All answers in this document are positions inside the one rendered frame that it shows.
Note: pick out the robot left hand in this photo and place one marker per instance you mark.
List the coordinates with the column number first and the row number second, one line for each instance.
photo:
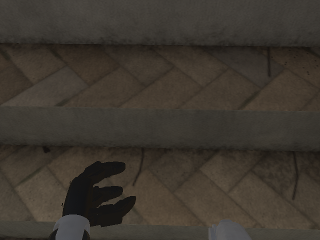
column 83, row 199

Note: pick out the robot right thigh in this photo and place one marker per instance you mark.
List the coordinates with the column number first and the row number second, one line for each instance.
column 228, row 231

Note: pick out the robot right shin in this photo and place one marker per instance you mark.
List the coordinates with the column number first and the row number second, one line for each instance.
column 226, row 220

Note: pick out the left robot forearm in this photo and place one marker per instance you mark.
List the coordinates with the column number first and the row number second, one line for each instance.
column 71, row 227

